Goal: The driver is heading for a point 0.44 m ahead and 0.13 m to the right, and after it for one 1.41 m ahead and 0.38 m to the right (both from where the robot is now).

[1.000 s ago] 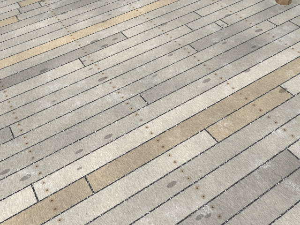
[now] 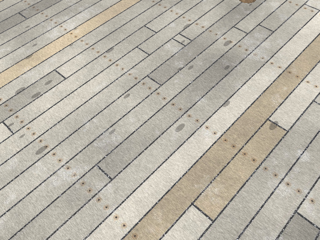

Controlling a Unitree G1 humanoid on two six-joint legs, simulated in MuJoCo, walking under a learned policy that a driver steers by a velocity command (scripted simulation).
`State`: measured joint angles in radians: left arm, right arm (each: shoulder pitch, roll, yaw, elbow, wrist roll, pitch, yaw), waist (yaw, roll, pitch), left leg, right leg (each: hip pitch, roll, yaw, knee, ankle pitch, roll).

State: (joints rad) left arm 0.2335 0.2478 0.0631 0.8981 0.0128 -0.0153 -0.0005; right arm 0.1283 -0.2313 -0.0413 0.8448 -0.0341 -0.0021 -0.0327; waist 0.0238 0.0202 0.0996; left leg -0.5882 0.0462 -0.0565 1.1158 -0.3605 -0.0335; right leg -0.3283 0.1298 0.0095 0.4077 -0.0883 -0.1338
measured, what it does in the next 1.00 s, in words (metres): walks ahead, turning right: left foot, then right foot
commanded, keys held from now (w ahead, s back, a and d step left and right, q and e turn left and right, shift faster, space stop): e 0.40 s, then w+e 0.60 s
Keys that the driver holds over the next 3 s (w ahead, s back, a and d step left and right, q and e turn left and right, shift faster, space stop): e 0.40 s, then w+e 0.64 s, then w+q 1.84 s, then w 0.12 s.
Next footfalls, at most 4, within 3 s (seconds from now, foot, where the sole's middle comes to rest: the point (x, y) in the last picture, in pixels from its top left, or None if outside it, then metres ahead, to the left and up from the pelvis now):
0.36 left None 0.10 0.15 -0.77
0.94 right None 0.21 -0.17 -0.77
1.50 left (246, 213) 0.53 -0.28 -0.77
1.98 right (302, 165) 0.75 -0.56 -0.77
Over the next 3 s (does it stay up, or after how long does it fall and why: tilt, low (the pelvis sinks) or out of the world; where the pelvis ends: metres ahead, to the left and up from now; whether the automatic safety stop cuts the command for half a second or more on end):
stays up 1.15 -0.40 0.00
